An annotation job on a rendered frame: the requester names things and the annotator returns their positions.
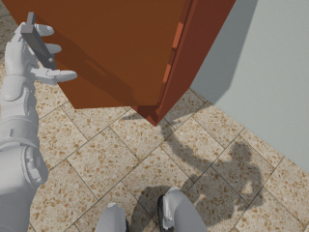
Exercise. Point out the handle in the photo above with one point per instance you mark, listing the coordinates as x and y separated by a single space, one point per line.
34 40

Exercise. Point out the robot left hand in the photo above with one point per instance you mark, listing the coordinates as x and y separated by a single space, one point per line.
19 58

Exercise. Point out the right robot thigh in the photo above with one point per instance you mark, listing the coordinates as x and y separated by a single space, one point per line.
184 215

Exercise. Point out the cupboard door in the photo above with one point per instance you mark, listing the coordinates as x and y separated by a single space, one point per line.
119 49

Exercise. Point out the robot left forearm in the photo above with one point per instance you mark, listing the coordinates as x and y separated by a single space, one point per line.
19 119

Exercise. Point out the right robot shin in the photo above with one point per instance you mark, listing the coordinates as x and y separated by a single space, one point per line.
168 222

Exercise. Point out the left robot upper arm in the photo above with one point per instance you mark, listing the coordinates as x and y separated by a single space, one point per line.
22 171

